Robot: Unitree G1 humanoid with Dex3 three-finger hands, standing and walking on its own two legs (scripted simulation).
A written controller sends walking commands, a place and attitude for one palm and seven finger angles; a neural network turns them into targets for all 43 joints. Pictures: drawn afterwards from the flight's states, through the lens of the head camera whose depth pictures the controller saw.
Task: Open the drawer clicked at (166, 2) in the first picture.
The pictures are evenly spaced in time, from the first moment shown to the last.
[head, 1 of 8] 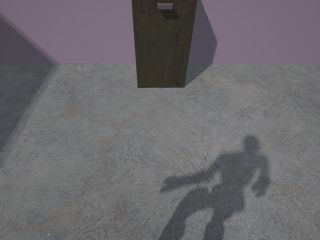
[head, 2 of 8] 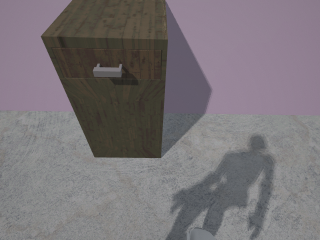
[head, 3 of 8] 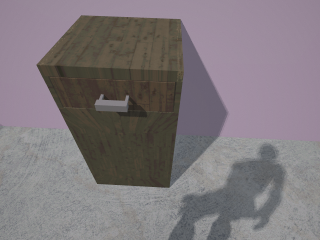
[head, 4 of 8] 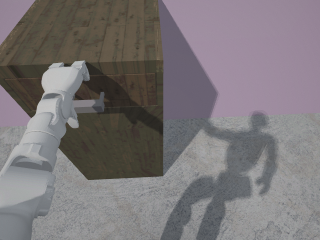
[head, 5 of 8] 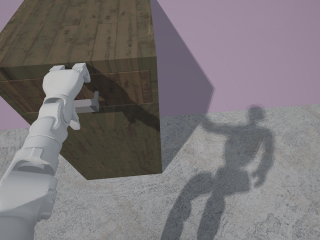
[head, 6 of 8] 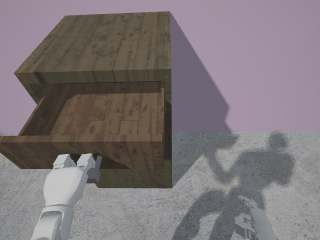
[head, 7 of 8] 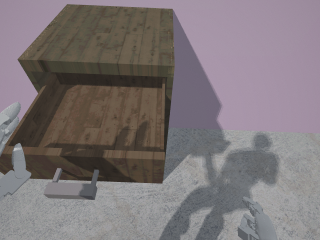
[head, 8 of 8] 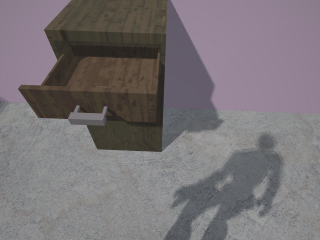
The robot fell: no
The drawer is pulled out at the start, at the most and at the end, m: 0.00 0.30 0.30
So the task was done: yes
